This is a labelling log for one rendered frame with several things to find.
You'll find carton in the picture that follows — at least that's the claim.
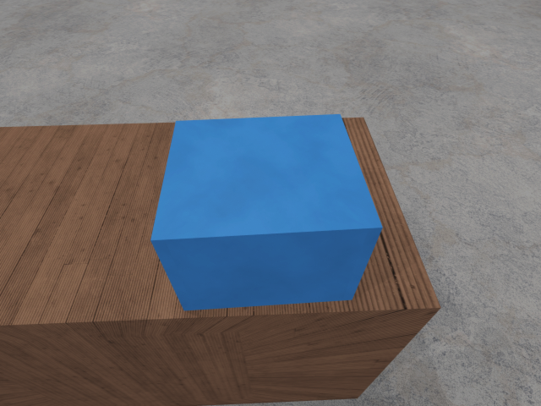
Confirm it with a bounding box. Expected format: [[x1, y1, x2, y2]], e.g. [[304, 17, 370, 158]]
[[150, 114, 383, 310]]

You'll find pedestal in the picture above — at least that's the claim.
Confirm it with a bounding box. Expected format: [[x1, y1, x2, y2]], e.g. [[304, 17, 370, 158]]
[[0, 118, 441, 406]]

